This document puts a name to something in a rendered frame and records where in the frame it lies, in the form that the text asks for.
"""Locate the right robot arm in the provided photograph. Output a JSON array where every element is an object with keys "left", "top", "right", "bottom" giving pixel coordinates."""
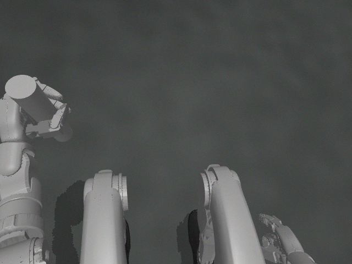
[{"left": 286, "top": 251, "right": 317, "bottom": 264}]

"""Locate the left robot arm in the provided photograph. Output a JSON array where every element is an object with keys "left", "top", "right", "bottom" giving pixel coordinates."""
[{"left": 0, "top": 141, "right": 54, "bottom": 264}]

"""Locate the right robot foot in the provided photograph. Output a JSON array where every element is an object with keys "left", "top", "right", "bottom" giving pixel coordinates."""
[{"left": 188, "top": 210, "right": 214, "bottom": 264}]

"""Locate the can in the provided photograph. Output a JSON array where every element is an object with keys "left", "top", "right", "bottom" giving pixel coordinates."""
[{"left": 5, "top": 75, "right": 73, "bottom": 142}]

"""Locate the left robot hand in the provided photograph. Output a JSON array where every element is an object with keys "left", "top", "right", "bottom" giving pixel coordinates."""
[{"left": 0, "top": 77, "right": 72, "bottom": 145}]

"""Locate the right robot hand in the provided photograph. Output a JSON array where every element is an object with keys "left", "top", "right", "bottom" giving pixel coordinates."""
[{"left": 258, "top": 213, "right": 304, "bottom": 264}]

